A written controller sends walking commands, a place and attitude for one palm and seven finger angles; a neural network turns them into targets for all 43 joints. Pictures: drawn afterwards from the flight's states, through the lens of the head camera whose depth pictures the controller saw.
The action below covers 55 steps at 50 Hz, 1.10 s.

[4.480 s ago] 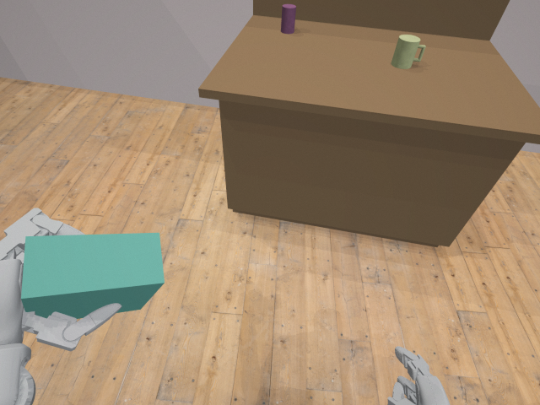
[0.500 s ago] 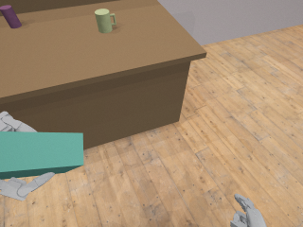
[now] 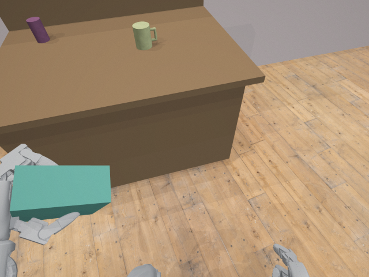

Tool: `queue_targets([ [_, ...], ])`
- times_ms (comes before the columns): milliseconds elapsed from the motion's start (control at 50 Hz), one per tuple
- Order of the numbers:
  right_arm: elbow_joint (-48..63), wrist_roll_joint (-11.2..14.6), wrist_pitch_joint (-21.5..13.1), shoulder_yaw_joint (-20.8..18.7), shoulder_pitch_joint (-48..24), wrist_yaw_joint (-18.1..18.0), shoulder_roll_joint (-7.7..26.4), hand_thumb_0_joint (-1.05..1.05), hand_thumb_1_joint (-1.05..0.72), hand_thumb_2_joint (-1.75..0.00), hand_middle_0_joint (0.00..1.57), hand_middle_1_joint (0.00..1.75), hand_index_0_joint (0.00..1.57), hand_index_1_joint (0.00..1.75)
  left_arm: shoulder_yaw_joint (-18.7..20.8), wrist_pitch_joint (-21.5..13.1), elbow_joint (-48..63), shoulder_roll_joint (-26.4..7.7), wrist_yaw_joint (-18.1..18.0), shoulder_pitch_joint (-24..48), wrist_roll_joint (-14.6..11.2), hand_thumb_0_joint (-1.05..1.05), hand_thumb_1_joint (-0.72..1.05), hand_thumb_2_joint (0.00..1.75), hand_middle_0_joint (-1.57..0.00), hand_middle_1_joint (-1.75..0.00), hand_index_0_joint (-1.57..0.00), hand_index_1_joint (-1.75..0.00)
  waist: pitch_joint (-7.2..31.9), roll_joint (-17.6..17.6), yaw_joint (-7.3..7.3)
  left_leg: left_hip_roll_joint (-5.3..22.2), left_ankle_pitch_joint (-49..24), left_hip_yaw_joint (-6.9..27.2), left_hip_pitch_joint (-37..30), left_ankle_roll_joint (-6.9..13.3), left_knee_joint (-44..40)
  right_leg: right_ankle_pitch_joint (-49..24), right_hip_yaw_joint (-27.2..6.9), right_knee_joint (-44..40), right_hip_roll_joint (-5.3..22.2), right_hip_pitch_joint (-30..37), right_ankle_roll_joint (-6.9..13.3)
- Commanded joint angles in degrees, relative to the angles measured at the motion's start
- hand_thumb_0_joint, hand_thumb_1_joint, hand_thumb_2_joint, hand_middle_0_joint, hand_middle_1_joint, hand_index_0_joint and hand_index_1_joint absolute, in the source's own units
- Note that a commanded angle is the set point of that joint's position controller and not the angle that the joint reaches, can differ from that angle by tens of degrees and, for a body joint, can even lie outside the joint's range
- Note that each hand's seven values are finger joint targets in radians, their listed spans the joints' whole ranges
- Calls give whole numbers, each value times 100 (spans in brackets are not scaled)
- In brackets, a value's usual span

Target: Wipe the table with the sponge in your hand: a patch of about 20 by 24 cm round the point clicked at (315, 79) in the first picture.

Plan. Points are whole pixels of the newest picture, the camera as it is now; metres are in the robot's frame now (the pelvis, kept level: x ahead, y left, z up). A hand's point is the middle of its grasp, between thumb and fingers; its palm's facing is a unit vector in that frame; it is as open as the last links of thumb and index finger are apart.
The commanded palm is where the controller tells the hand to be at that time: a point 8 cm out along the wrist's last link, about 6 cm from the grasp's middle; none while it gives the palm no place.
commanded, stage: take the last steps up to it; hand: left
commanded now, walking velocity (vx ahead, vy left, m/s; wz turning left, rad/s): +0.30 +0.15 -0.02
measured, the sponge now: (74, 193) +0.23 +0.19 +0.14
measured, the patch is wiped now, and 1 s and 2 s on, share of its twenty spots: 0.00 0.00 0.00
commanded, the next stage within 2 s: come to a stop and stand still in 1.24 s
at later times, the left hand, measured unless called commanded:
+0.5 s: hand (55, 136) +0.33 +0.26 +0.17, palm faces +0.35 -0.79 -0.50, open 10.1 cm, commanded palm +0.27 +0.31 +0.17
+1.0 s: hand (56, 87) +0.45 +0.30 +0.18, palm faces +0.34 -0.80 -0.49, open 10.1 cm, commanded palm +0.40 +0.36 +0.17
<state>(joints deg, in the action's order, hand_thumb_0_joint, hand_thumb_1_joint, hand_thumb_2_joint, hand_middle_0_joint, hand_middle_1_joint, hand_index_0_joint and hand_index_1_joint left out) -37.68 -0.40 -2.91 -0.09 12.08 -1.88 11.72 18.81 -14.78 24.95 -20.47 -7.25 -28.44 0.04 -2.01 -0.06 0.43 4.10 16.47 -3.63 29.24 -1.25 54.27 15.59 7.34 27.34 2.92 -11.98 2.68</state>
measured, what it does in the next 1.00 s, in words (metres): walks ahead: left foot, then right foot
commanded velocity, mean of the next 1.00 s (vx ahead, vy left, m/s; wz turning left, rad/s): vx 0.27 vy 0.15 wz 0.00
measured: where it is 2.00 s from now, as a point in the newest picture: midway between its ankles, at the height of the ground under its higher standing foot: (166, 259)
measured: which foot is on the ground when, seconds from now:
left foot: up 0.00-0.16, down 0.18-0.42, up 0.44-0.74, down 0.76-1.00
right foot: down 0.00-0.18, up 0.20-0.40, down 0.42-0.76, up 0.78-1.00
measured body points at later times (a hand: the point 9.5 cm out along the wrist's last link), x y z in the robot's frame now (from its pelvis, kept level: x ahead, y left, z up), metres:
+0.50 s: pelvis +0.11 +0.04 -0.02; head +0.13 +0.01 +0.43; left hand +0.30 +0.30 +0.19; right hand +0.26 -0.18 -0.14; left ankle +0.08 +0.17 -0.69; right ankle +0.10 -0.05 -0.74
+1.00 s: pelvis +0.23 +0.09 -0.02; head +0.25 +0.07 +0.43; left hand +0.43 +0.35 +0.21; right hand +0.39 -0.13 -0.11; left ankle +0.25 +0.22 -0.74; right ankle +0.23 +0.00 -0.72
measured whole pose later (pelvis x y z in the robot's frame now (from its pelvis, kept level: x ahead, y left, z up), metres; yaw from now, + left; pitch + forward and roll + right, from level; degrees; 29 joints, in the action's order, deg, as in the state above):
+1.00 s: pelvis +0.23 +0.09 -0.02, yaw -3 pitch +1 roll +2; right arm -33.9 0.8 -7.5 0.5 10.9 -2.0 8.0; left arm 22.9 -14.4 31.8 -23.5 -8.4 -28.6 -1.7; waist -2.4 -0.1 0.6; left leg 4.4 14.9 -9.8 18.0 -0.4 32.7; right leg 24.9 8.2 45.7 3.7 -23.3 -2.0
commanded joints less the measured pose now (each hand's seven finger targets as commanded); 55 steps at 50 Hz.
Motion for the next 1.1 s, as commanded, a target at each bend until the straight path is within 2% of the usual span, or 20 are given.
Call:
queue_targets([
  [0,1035,15,-391,-261,-515,-93,461,0,-90,-90,20,30,20,30,944,-326,1477,-1140,-284,356,-119,0,10,130,-120,-160,-120,-160,670,758,-131,-10,-16,-368,-289,102,-1413,-942,-1332,-1050,1508,671,613],
  [120,1085,44,-493,-376,-307,-221,611,0,-90,-90,20,30,20,30,778,-265,1546,-1005,-381,741,-88,0,10,130,-120,-160,-120,-160,720,193,5,-73,-473,-523,-2237,311,-3055,-788,-905,436,916,-31,130],
  [160,1157,109,-493,-454,-278,-178,805,0,-90,-90,20,30,20,30,750,-340,1810,-953,-370,881,-122,0,10,130,-120,-160,-120,-160,1125,-1502,42,1480,-2194,1691,-3559,1142,-3263,1246,-88,2713,-16,-1675,-358],
  [200,1036,47,-557,-412,-380,-193,686,0,-90,-90,20,30,20,30,961,-335,1528,-1322,-282,690,-106,0,10,130,-120,-160,-120,-160,854,-1661,-37,1921,-1151,2439,-2865,1725,-3667,2000,-563,3851,180,-2260,-369],
  [280,922,115,-688,-354,-461,-129,636,0,-90,-90,20,30,20,30,804,-328,2059,-1008,-251,332,-143,0,10,130,-120,-160,-120,-160,627,-1399,-95,1232,-892,782,-1840,1283,-3549,1235,-122,2399,223,-1354,-429],
  [360,893,88,-679,-296,-439,-158,614,0,-90,-90,20,30,20,30,927,-237,1727,-1053,-284,272,-121,0,10,130,-120,-160,-120,-160,800,-975,-128,849,-197,172,-1025,739,-2588,331,232,217,-11,419,-367],
  [380,884,92,-618,-314,-418,-160,560,0,-90,-90,20,30,20,30,1012,-215,1530,-1146,-283,310,-85,0,10,130,-120,-160,-120,-160,840,-111,-141,505,151,-155,-478,553,-1489,311,-642,-400,501,895,-114],
  [400,962,84,-538,-292,-416,-133,443,0,-90,-90,20,30,20,30,1130,-158,1262,-1318,-287,251,-65,0,10,130,-120,-160,-120,-160,841,1533,-112,-214,987,-528,799,253,111,91,-3032,-992,1826,1471,527],
  [420,1006,81,-543,-320,-586,-77,581,0,-90,-90,20,30,20,30,1228,-155,1149,-1355,-289,490,-224,0,10,130,-120,-160,-120,-160,664,1759,-158,-192,1321,141,1434,102,1264,-41,-4076,-1325,2533,1436,861],
  [480,736,59,-439,-255,-532,-44,502,0,-90,-90,20,30,20,30,1140,-368,1151,-1208,-181,476,-193,0,10,130,-120,-160,-120,-160,378,573,-38,177,525,571,1619,-56,1955,-1465,-2475,-985,2142,1159,783],
  [540,799,27,-365,-224,-564,-48,492,0,-90,-90,20,30,20,30,947,-450,1139,-1054,-184,418,-79,0,10,130,-120,-160,-120,-160,489,704,-20,255,300,228,897,-14,461,-2877,-1129,-662,1712,910,517],
  [680,1102,0,-502,-353,-437,-134,439,0,-90,-90,20,30,20,30,1038,-383,1948,-1202,-405,502,-49,0,10,130,-120,-160,-120,-160,988,693,-84,-429,-721,-1053,-1533,112,-2705,-2804,-523,253,1188,783,192],
  [720,1170,71,-539,-476,-289,-173,651,0,-90,-90,20,30,20,30,997,-482,2266,-1173,-417,661,-85,0,10,130,-120,-160,-120,-160,1452,-816,89,298,-1546,-62,-3104,466,-3052,-1555,-68,2203,645,-254,-185],
  [740,1180,98,-548,-541,-279,-137,783,0,-90,-90,20,30,20,30,1017,-521,2295,-1175,-410,689,-111,0,10,130,-120,-160,-120,-160,1528,-1907,29,1535,-2993,1662,-3794,1122,-3057,1626,-6,3429,66,-1647,-385],
  [780,1110,105,-583,-499,-401,-99,731,0,-90,-90,20,30,20,30,1144,-504,1672,-1375,-314,659,-141,0,10,130,-120,-160,-120,-160,1153,-1803,-13,1972,-1136,2354,-2687,1658,-3606,2141,-572,4639,203,-2253,-336],
  [880,985,161,-699,-391,-384,-73,590,0,-90,-90,20,30,20,30,1011,-419,2140,-1020,-214,26,-237,0,10,130,-120,-160,-120,-160,910,-1419,-85,1214,-1559,628,-1839,1224,-3433,1131,-124,2746,237,-1498,-435],
  [960,952,146,-681,-302,-303,-148,608,0,-90,-90,20,30,20,30,969,-204,1638,-984,-235,-4,-219,0,10,130,-120,-160,-120,-160,933,-1069,-77,1050,-946,250,-1432,855,-2979,538,297,844,-91,-223,-456],
  [1000,970,148,-570,-299,-347,-200,585,0,-90,-90,20,30,20,30,1008,-121,1376,-1111,-240,253,-159,0,10,130,-120,-160,-120,-160,899,-185,-84,656,91,-121,-799,537,-1968,27,-357,-218,326,490,-248],
  [1040,1072,98,-538,-272,-520,-148,557,0,-90,-90,20,30,20,30,1167,-55,995,-1297,-250,576,-224,0,10,130,-120,-160,-120,-160,549,1873,-138,-294,1485,-146,941,75,593,-797,-3715,-1183,2290,949,657],
  [1080,868,81,-503,-216,-529,-76,516,0,-90,-90,20,30,20,30,1063,-174,1105,-1263,-212,848,-239,0,10,130,-120,-160,-120,-160,406,1189,-5,-46,918,562,1204,-54,1669,-1587,-3215,-1040,2355,884,821],
])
